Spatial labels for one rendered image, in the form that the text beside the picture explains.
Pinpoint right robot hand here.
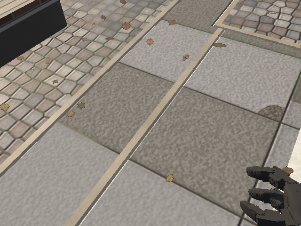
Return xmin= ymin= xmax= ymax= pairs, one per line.
xmin=240 ymin=166 xmax=301 ymax=226

